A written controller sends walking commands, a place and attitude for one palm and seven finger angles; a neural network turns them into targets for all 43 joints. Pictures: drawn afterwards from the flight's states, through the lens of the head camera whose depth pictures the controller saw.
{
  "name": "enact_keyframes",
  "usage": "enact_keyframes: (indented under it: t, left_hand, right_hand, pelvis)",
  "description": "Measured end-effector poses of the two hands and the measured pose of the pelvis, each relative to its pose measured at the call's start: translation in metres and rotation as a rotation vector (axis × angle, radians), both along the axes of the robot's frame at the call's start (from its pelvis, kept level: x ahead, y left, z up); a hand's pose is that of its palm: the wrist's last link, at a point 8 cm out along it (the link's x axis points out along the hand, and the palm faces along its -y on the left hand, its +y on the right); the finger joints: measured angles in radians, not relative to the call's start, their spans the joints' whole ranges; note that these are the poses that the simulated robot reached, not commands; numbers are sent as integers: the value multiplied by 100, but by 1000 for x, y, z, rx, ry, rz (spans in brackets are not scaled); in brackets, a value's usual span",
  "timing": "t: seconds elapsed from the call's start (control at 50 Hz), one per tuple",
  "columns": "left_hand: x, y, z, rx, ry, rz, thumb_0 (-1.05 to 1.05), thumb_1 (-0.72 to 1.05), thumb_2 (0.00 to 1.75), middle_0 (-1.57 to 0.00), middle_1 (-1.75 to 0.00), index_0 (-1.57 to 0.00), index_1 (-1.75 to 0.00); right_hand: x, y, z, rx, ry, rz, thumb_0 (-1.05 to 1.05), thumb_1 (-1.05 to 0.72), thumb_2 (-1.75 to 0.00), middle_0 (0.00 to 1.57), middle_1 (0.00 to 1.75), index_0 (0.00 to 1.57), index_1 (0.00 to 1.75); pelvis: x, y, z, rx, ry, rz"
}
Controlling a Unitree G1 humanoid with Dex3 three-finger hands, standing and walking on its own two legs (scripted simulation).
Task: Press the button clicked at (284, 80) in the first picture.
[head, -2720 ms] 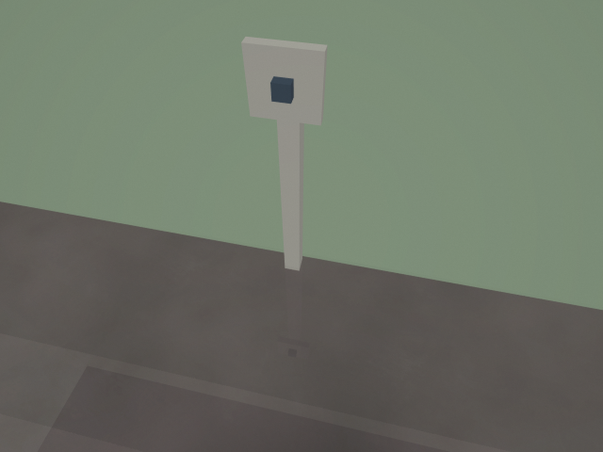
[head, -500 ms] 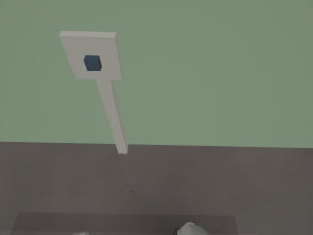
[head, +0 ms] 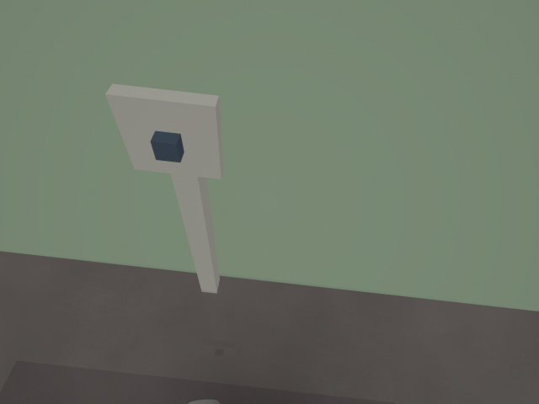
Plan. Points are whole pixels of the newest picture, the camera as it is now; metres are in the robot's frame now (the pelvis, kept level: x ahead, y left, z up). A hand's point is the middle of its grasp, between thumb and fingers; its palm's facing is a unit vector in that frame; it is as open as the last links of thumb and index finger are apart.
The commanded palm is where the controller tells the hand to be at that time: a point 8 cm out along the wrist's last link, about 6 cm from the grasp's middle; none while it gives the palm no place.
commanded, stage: come to a stop and stand still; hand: left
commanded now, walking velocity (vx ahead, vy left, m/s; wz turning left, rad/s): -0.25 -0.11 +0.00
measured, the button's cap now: (168, 145) +0.51 +0.24 +0.05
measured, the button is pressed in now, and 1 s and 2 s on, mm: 0 0 0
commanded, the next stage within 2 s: look again from close up in 1.04 s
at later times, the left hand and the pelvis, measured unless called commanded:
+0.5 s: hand out of the picture +0.00 +0.15 -0.17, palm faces +0.06 -0.98 -0.21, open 7.3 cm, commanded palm none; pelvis -0.04 -0.04 +0.00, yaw +1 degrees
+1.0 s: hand out of the picture -0.06 +0.17 -0.17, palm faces +0.04 -0.98 -0.19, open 7.4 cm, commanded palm none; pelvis -0.05 +0.00 +0.01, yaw +0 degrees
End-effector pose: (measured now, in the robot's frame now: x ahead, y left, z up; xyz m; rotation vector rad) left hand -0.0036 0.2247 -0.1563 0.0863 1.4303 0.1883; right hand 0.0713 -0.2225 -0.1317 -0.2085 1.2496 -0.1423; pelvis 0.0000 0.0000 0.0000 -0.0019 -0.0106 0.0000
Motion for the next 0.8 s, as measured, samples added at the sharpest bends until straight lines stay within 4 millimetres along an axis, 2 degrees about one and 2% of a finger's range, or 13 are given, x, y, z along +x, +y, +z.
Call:
enact_keyframes:
  t: [0.06, 0.14, 0.2, 0.24, 0.32, 0.4, 0.48, 0.56, 0.7, 0.8]
  left_hand:
    - [2, 2, 7, 23, 13, -9, 0, 91, 90, -20, -30, -20, -30]
    - [8, 5, 19, 86, -6, -28, 0, 91, 90, -20, -30, -20, -30]
    - [10, 4, 22, 142, -54, -49, 0, 91, 90, -20, -30, -20, -30]
    - [10, -1, 26, 155, -66, -54, 0, 91, 90, -20, -29, -20, -30]
    - [10, -14, 32, 140, -90, -53, 0, 91, 90, -19, -29, -20, -30]
    - [9, -28, 31, 98, -112, -59, 0, 91, 90, -20, -30, -20, -30]
    - [0, -33, 22, 55, -112, -45, 0, 91, 90, -20, -30, -20, -30]
    - [-12, -25, 11, 29, -99, -20, 0, 91, 90, -20, -30, -21, -30]
    - [-32, -14, 10, 5, -64, -21, 0, 91, 90, -20, -30, -20, -30]
    - [-47, -5, 14, 13, -28, -25, 0, 91, 90, -20, -30, -20, -30]
  right_hand:
    - [10, 1, -3, 22, -17, -1, 0, -91, -90, 20, 30, 20, 30]
    - [4, -13, -11, 45, -23, -22, 0, -91, -90, 20, 30, 20, 30]
    - [-7, -33, -22, 58, -9, -47, 0, -90, -90, 20, 30, 20, 30]
    - [-17, -45, -24, 60, 20, -60, 0, -90, -90, 20, 30, 20, 30]
    - [-41, -62, -17, 47, 79, -72, 0, -91, -90, 20, 30, 20, 30]
    - [-61, -68, -8, 26, 110, -77, 0, -91, -90, 20, 30, 20, 30]
    - [-76, -65, -3, 3, 118, -70, 0, -91, -90, 20, 30, 20, 30]
    - [-92, -52, -3, -15, 128, -47, 0, -91, -90, 20, 30, 19, 30]
    - [-113, -17, 1, 25, 149, -35, 0, -91, -90, 20, 30, 20, 30]
    - [-127, -2, -2, 48, 170, -49, 0, -92, -90, 20, 30, 20, 30]
  pelvis:
    - [-3, -4, 1, 6, 3, -7]
    - [-12, -17, 2, 0, 2, -18]
    - [-16, -32, -7, 24, 2, -20]
    - [-19, -38, -6, 19, -6, -6]
    - [-21, -44, 2, 26, -4, -1]
    - [-25, -45, 7, 36, -5, -3]
    - [-33, -40, 7, 29, -11, 5]
    - [-43, -31, 2, 1, -25, 22]
    - [-52, -17, 8, -4, -20, 13]
    - [-52, -9, 9, 0, -15, 13]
